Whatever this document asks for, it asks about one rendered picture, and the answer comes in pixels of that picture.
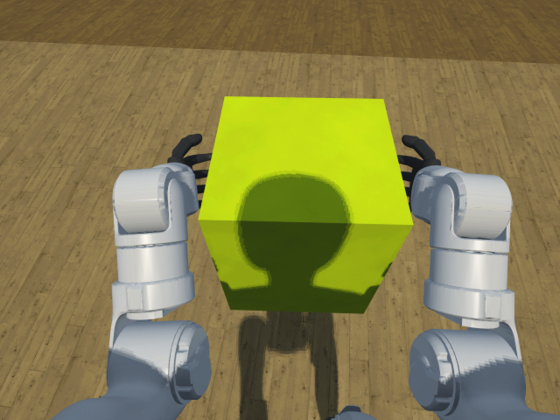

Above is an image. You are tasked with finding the robot left hand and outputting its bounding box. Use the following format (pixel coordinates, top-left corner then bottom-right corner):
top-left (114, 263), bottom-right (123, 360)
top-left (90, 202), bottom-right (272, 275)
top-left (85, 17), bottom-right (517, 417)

top-left (167, 134), bottom-right (213, 209)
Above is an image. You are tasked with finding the left robot forearm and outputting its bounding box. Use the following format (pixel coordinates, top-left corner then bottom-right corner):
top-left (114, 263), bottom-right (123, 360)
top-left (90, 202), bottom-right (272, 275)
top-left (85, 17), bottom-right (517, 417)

top-left (107, 163), bottom-right (200, 388)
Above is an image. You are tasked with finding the robot right shin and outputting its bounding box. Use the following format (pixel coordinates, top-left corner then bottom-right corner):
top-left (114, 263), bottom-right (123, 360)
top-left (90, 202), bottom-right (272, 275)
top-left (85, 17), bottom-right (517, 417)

top-left (338, 405), bottom-right (361, 415)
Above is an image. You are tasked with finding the right robot upper arm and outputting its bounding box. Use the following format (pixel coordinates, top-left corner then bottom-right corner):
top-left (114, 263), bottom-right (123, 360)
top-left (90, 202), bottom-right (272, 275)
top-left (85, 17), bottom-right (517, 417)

top-left (409, 329), bottom-right (560, 420)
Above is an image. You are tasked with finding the robot right hand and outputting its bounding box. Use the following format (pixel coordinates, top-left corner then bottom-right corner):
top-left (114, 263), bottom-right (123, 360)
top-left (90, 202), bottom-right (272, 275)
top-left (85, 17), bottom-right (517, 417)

top-left (397, 135), bottom-right (441, 211)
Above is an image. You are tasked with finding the left robot upper arm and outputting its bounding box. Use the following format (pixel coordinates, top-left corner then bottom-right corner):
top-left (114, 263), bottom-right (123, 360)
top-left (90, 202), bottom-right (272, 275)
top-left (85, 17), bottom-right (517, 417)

top-left (50, 320), bottom-right (212, 420)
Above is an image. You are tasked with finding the right robot forearm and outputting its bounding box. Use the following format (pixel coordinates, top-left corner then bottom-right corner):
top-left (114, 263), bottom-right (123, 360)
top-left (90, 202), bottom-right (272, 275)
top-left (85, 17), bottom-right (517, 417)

top-left (410, 165), bottom-right (526, 395)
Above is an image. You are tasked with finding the carton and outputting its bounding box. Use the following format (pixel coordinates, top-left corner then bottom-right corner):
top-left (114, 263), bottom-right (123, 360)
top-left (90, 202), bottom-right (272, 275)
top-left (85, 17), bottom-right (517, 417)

top-left (198, 96), bottom-right (413, 314)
